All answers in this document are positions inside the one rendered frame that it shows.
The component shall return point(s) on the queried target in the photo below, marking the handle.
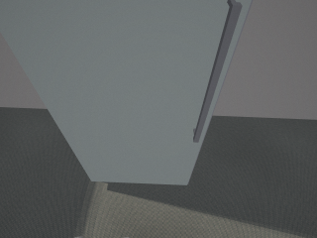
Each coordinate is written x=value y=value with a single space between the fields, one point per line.
x=225 y=41

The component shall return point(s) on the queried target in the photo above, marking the fridge door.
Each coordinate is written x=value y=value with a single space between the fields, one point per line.
x=124 y=80

